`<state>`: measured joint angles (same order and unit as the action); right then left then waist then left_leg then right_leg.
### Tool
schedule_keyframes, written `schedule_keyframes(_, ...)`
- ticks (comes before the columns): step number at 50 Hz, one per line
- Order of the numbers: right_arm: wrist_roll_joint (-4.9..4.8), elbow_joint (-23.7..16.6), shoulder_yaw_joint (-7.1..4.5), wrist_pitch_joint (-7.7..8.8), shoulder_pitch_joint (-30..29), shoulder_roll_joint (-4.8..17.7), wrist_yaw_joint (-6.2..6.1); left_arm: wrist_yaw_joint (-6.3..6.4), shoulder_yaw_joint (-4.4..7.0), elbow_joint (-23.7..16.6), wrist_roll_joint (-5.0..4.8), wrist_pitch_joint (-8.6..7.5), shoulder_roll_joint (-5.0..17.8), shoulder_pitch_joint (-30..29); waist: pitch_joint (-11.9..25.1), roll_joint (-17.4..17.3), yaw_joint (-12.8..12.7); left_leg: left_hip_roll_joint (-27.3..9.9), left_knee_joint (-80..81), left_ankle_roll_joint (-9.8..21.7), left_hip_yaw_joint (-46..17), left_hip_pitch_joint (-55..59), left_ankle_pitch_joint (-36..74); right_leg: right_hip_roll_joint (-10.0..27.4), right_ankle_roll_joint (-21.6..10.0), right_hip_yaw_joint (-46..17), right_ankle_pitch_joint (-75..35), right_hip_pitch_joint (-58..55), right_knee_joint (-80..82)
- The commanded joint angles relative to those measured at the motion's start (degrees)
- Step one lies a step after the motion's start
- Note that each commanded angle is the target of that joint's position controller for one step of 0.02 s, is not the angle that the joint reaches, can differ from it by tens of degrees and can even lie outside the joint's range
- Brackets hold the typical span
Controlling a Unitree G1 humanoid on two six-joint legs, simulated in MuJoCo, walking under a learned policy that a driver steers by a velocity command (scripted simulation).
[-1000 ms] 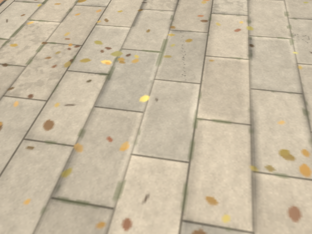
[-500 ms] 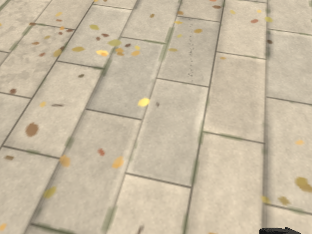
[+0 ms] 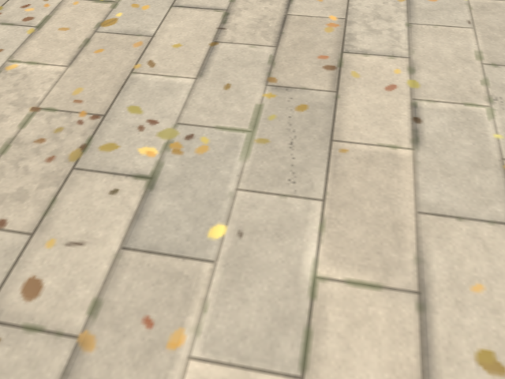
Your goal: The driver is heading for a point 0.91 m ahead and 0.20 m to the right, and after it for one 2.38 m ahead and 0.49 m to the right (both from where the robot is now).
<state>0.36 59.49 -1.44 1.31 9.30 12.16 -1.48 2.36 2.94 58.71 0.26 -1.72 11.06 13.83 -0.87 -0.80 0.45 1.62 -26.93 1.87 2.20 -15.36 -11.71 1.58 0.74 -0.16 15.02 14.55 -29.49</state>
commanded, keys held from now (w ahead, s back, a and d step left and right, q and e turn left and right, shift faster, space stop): shift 0.24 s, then w+shift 0.38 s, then w+e+shift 0.38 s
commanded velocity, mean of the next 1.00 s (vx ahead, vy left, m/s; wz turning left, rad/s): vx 0.54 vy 0.00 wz -0.19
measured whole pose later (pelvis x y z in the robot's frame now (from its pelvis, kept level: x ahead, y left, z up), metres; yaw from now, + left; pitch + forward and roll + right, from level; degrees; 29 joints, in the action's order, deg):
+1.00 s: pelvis +0.41 +0.03 -0.04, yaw -12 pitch +1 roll +0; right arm 2.2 59.8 -1.5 5.1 29.5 10.5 -2.1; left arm -3.8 1.6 45.1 1.1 -2.7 13.6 0.1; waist -1.9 1.0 1.2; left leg -1.1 -26.9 -1.0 15.9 14.1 -20.8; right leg -4.7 -12.9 10.9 8.3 31.1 -36.3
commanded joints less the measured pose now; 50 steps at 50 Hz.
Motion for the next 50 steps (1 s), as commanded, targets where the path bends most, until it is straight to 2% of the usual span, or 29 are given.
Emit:
schedule_keyframes(1,-0.33,-1.26,-0.99,0.32,0.36,5.15,-0.05,0.03,1.02,-1.24,-0.23,-0.85,6.14,1.36,3.00,2.60,-0.16,-3.12,2.17,1.75,-2.99,3.90,7.97,2.48,-2.43,-2.60,-10.93,-1.01,4.95)
schedule_keyframes(12,-0.70,0.76,-1.31,-1.09,0.57,5.62,-0.63,0.01,0.75,0.57,-0.28,0.22,5.39,1.98,2.01,0.98,-0.34,-3.56,0.71,1.27,-3.28,5.98,13.35,1.44,-2.61,-1.33,-15.88,-2.60,4.14)
schedule_keyframes(13,-0.96,2.11,-1.32,-1.22,2.76,5.00,-0.59,0.01,0.86,1.93,-0.60,0.44,5.02,4.32,4.46,1.35,-0.44,-1.96,-0.04,1.67,-1.45,6.62,0.80,0.23,-3.30,-0.11,-3.43,-3.81,4.25)
schedule_keyframes(14,-1.72,2.50,-1.79,-1.27,3.54,5.83,-0.42,-0.08,1.34,2.18,-1.30,0.63,6.09,5.15,2.10,1.95,-0.43,-1.05,-0.94,2.68,-1.05,3.67,-17.66,0.04,-5.10,-0.92,15.04,-1.69,4.51)
schedule_keyframes(16,-2.71,0.07,-2.05,0.48,0.27,6.74,-0.15,-0.04,1.81,1.16,-2.44,-0.75,7.95,6.89,-7.03,2.88,-2.00,-3.74,-1.52,4.51,-5.42,-8.12,-33.10,5.40,-9.51,-10.01,35.55,2.02,9.15)
schedule_keyframes(17,-3.22,-2.18,-1.72,2.21,-3.94,5.54,0.15,-0.12,2.07,1.15,-2.89,-2.19,8.90,8.38,-9.69,5.29,-3.37,-4.21,-4.12,4.08,-4.55,-14.01,-26.36,9.74,-11.79,-16.25,34.54,-1.30,13.42)
schedule_keyframes(19,-2.85,-4.66,-1.33,4.65,-8.90,3.28,1.16,-0.56,3.17,2.03,-2.16,-4.01,11.16,10.92,-9.54,11.29,-4.50,-3.61,-13.84,3.45,-0.75,-21.09,-10.60,19.24,-16.12,-29.56,31.00,-8.76,21.25)
schedule_keyframes(20,-2.61,-5.43,-1.63,5.13,-9.78,4.39,1.54,-0.85,2.95,1.31,-1.43,-4.57,10.04,10.93,-8.40,9.90,-4.69,-4.87,-19.09,3.93,-2.46,-23.06,-12.24,20.63,-16.58,-31.31,28.94,-9.66,21.86)
schedule_keyframes(21,-2.86,-6.03,-1.59,5.48,-9.26,4.34,1.84,-1.22,2.65,0.24,-1.24,-4.99,9.36,9.86,-7.60,9.14,-4.01,-5.79,-22.18,4.34,-3.32,-25.09,-14.21,20.70,-16.27,-30.65,26.78,-10.87,21.78)
schedule_keyframes(23,-3.33,-6.20,-1.56,6.04,-7.88,4.61,2.23,-1.75,2.57,-1.53,-2.09,-4.91,9.49,6.74,-6.82,8.73,-2.39,-7.05,-15.30,4.39,-2.49,-21.87,-13.84,17.70,-13.07,-22.66,20.07,-10.33,21.54)
schedule_keyframes(24,2.91,-7.36,-1.83,4.50,-7.00,4.74,4.08,-2.55,2.92,-1.08,2.73,-3.58,10.08,6.11,-5.24,9.29,-1.93,-3.47,-10.31,3.22,2.14,-12.64,-10.86,12.16,-12.01,-15.69,19.25,-6.27,21.72)
schedule_keyframes(25,2.83,-6.21,-2.06,3.80,-1.80,3.55,4.70,-2.83,3.21,-1.73,2.80,-2.91,10.15,2.99,-5.09,9.98,1.11,-0.99,-5.73,2.39,5.57,-1.52,-6.06,9.05,-10.93,-10.42,17.02,0.63,19.64)
schedule_keyframes(26,2.12,-4.04,-2.47,3.29,6.00,3.57,4.59,-2.95,3.46,-2.08,2.02,-2.66,10.75,0.95,-3.66,7.49,4.78,1.79,-2.39,1.49,9.06,10.83,-2.03,6.65,-10.39,-6.45,15.00,7.30,15.14)
schedule_keyframes(27,1.90,-1.20,-3.56,3.09,15.88,5.79,3.82,-3.00,3.37,-2.48,1.72,-3.17,10.93,-0.02,-0.26,2.94,9.02,2.81,-2.94,1.39,8.67,24.81,-4.19,4.49,-9.79,-3.37,5.15,14.70,5.05)
schedule_keyframes(28,2.80,1.43,-5.20,3.64,28.42,10.83,2.71,-3.09,2.85,-3.91,1.81,-3.83,9.57,-3.73,4.00,-9.18,16.09,-8.11,4.09,3.41,-6.89,35.43,-17.90,-0.16,-7.98,3.01,-1.59,24.12,-18.86)
schedule_keyframes(29,3.18,2.09,-5.04,4.18,32.07,14.61,2.18,-3.26,1.47,-8.33,1.58,-4.64,3.02,-6.07,5.52,-22.49,14.08,-21.81,18.68,7.65,-39.35,34.84,-39.20,-6.73,-7.16,-0.87,15.89,36.04,-35.95)
schedule_keyframes(30,3.02,-0.02,-4.07,3.41,21.49,11.65,1.61,-3.76,1.47,-10.10,1.53,-4.48,3.96,-9.01,-1.27,-11.74,8.43,-24.55,20.58,10.62,-44.25,27.49,-43.31,-1.62,-8.19,-6.16,9.00,42.75,-43.71)
schedule_keyframes(31,2.44,-2.43,-3.64,3.55,15.26,9.74,1.66,-4.54,1.56,-10.29,1.27,-4.47,5.31,-9.64,-4.00,-3.21,5.48,-23.71,18.74,10.29,-37.40,22.98,-36.98,2.63,-8.23,-4.74,1.39,43.32,-44.14)
schedule_keyframes(32,2.02,-3.30,-3.37,4.05,12.60,8.76,1.85,-5.14,1.54,-8.84,1.28,-4.25,5.14,-6.19,-2.97,-0.54,2.91,-20.71,19.16,8.83,-29.05,19.60,-30.49,3.98,-7.52,-4.86,-1.91,38.94,-41.77)
schedule_keyframes(34,1.74,-3.53,-2.29,5.14,11.21,6.01,1.58,-5.92,1.39,-7.97,2.21,-2.69,4.32,-3.18,-3.27,-2.65,0.24,-17.01,21.90,5.82,-18.18,14.25,-22.62,4.20,-5.67,-5.09,-4.05,33.86,-39.69)
schedule_keyframes(35,1.65,-2.86,-2.00,5.65,12.69,5.28,1.38,-6.30,1.28,-8.47,1.93,-1.92,4.00,-3.92,-4.70,-3.23,0.19,-16.07,22.69,5.05,-14.23,13.59,-17.90,3.55,-5.18,-4.63,-6.01,34.55,-39.96)
schedule_keyframes(39,1.47,-2.22,-1.36,6.75,16.04,4.31,1.46,-6.62,0.44,-12.37,0.89,-0.75,3.68,-12.44,-8.41,-2.02,0.87,-12.57,25.42,2.97,0.77,11.34,1.88,1.58,-5.27,0.08,-14.37,34.30,-30.36)
schedule_keyframes(42,1.02,-1.94,-0.92,7.26,17.77,4.35,0.87,-7.28,-0.74,-15.77,1.07,-0.92,3.08,-19.27,-10.32,-1.13,1.55,-12.30,28.21,1.80,7.58,11.71,14.34,1.45,-6.84,6.39,-18.22,28.98,-18.18)
schedule_keyframes(43,0.85,-1.67,-0.89,7.30,18.44,5.02,0.62,-7.34,-1.10,-16.69,1.09,-0.99,2.81,-20.56,-10.52,-1.18,1.50,-12.84,28.06,1.32,9.43,13.24,21.99,0.87,-7.90,8.19,-18.54,26.62,-14.83)
schedule_keyframes(45,0.91,-1.65,-1.08,7.07,19.25,7.38,-0.12,-6.96,-1.15,-17.26,1.02,-0.93,3.99,-20.07,-7.42,-3.07,0.18,-13.79,21.48,0.03,12.56,19.45,52.64,-3.06,-10.47,12.12,-17.05,20.95,-11.23)
schedule_keyframes(47,1.52,-2.39,-2.03,5.49,19.33,10.92,-1.42,-6.39,-0.34,-15.86,0.84,-0.76,7.20,-12.78,-0.82,-6.67,-4.36,-14.99,6.81,-1.13,13.59,25.79,76.23,-7.60,-12.53,14.13,-11.21,13.76,-10.70)
schedule_keyframes(48,1.83,-3.30,-2.72,4.41,17.93,12.82,-1.77,-6.13,0.45,-13.89,0.72,-0.75,9.14,-4.32,3.48,-8.17,-8.48,-15.91,-5.09,-0.64,13.24,24.91,81.09,-9.25,-13.70,13.76,-7.26,5.50,-11.07)
schedule_keyframes(49,2.22,-4.64,-3.30,3.58,15.58,14.02,-1.61,-5.59,1.94,-10.48,0.61,-0.67,11.97,7.62,8.71,-8.41,-13.40,-16.80,-20.15,0.44,11.79,21.10,78.78,-9.92,-15.52,11.43,-2.98,-6.11,-9.38)
schedule_keyframes(50,2.24,-5.31,-3.67,3.39,13.39,14.04,-0.80,-4.60,3.73,-8.40,0.80,-0.48,14.32,15.75,10.97,-5.74,-17.30,-14.10,-39.71,1.05,11.88,10.43,60.23,-7.79,-17.45,5.52,1.00,-18.99,-3.91)
Keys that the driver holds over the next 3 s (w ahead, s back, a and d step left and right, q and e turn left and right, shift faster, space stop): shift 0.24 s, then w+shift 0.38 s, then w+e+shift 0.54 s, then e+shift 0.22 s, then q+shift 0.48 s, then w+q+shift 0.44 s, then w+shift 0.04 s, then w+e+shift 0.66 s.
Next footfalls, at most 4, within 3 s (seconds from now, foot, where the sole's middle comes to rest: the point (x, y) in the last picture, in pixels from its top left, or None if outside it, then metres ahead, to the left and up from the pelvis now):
0.56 left None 0.16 0.15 -0.77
1.00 right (280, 353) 0.58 -0.02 -0.77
1.40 left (291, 222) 1.02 -0.08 -0.77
1.78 right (346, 256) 0.88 -0.24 -0.77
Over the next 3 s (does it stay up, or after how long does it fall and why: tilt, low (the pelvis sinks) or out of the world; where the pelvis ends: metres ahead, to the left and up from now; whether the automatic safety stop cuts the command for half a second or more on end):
stays up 1.56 -0.01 -0.01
